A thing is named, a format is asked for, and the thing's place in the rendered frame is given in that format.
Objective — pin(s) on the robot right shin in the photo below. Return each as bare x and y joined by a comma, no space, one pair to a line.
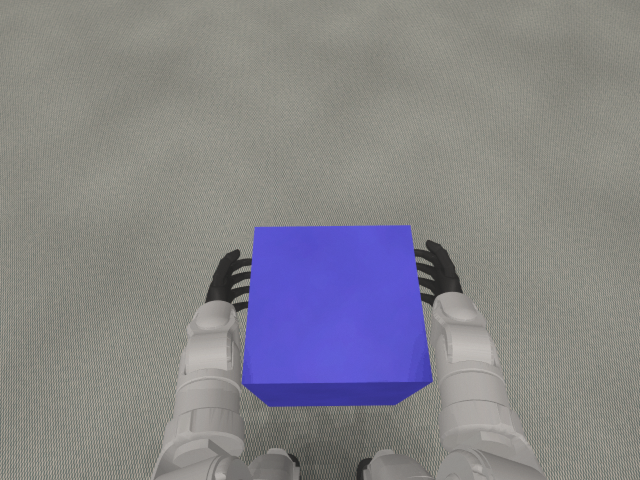
381,453

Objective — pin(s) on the robot left hand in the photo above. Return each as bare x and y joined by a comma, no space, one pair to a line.
220,287

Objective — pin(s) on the robot right forearm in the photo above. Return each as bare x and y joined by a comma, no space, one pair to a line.
475,407

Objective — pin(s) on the left robot foot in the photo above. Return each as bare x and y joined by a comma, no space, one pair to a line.
294,459

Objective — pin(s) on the robot left upper arm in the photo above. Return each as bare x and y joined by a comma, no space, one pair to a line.
220,467

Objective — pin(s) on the robot left forearm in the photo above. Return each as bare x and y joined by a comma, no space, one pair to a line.
206,420

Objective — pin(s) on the robot right hand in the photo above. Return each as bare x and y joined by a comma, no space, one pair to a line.
443,272

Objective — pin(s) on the carton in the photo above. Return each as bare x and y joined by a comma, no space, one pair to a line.
334,317

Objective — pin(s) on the robot right upper arm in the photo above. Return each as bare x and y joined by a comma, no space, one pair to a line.
473,464

